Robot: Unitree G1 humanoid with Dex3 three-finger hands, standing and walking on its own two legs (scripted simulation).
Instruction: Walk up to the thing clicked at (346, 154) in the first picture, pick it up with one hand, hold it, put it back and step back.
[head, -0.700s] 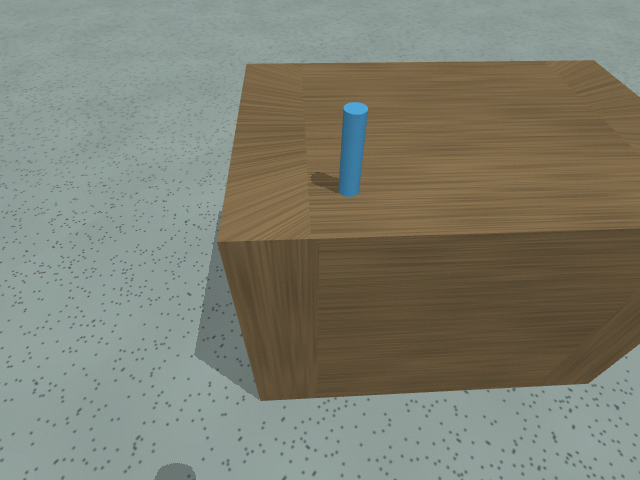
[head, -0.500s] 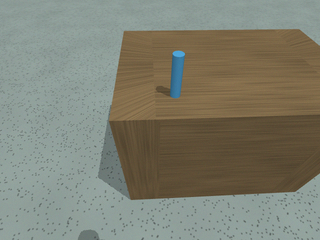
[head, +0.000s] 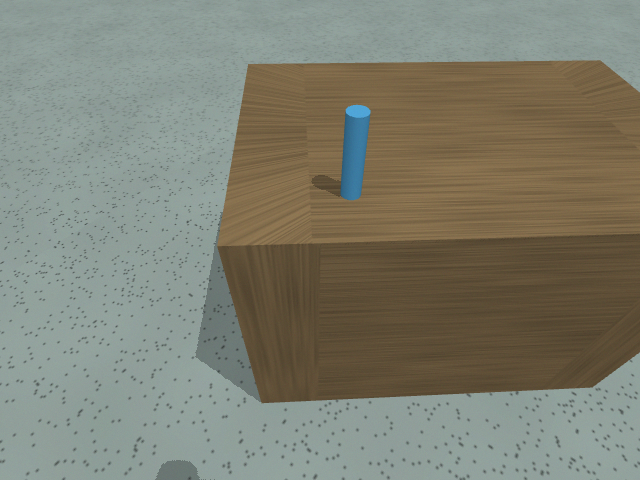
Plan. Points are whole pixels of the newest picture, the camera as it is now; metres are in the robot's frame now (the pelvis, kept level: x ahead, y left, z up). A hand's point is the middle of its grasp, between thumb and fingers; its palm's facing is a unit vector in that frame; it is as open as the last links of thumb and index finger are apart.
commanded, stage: stand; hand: right
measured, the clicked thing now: (354, 156) +0.64 -0.04 +0.06
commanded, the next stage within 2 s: walk up in 0.42 s
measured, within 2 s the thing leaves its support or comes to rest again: neither
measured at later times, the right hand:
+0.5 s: hand out of the picture +0.07 -0.26 -0.16, palm faces -0.08 +0.94 -0.34, open 7.4 cm
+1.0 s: hand out of the picture +0.16 -0.11 -0.17, palm faces -0.12 +0.94 -0.31, open 7.4 cm
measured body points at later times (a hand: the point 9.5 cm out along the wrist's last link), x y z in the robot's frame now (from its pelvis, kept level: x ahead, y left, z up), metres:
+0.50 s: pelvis +0.00 +0.01 +0.00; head +0.01 +0.00 +0.45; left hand +0.06 +0.31 -0.13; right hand +0.07 -0.30 -0.14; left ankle -0.01 +0.12 -0.73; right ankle -0.01 -0.13 -0.75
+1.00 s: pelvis +0.10 +0.15 -0.02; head +0.13 +0.14 +0.43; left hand +0.13 +0.49 -0.12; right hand +0.16 -0.16 -0.14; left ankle +0.09 +0.26 -0.75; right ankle +0.15 +0.04 -0.72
